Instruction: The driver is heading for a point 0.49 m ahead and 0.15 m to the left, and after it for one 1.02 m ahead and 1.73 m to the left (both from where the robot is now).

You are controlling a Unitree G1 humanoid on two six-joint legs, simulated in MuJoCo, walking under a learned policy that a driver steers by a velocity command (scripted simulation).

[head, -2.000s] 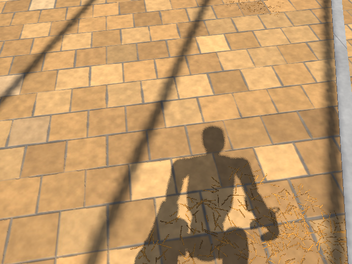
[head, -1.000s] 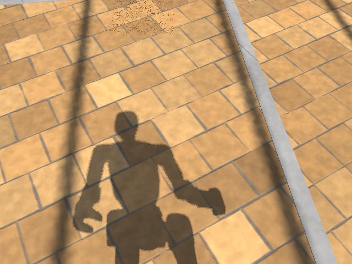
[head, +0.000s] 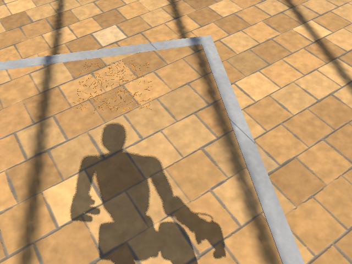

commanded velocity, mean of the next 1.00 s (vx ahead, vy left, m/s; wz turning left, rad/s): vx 0.35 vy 0.00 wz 0.53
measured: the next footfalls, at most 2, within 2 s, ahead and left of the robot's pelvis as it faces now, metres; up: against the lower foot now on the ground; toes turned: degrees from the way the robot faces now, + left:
left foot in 0.40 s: +0.35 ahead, +0.17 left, +0.00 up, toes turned +16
right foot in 0.84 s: +0.61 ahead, +0.08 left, +0.00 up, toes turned +34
